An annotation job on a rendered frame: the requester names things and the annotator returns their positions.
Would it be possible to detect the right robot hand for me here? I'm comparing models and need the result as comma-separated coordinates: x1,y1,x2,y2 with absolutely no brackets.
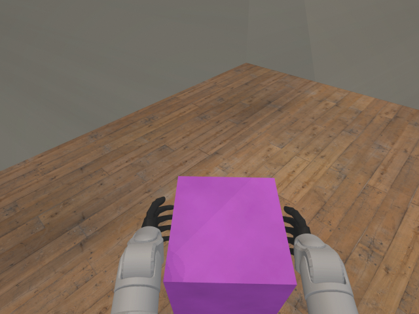
283,206,311,256

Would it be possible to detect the carton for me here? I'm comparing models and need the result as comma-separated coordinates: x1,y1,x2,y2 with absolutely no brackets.
163,176,297,314

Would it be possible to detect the left robot hand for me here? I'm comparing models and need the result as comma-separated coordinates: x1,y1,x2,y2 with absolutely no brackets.
142,196,174,242

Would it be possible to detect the right robot forearm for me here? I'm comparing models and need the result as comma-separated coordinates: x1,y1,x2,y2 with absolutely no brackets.
293,234,359,314

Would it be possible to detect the left robot forearm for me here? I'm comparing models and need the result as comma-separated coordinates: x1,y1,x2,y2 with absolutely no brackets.
111,226,164,314

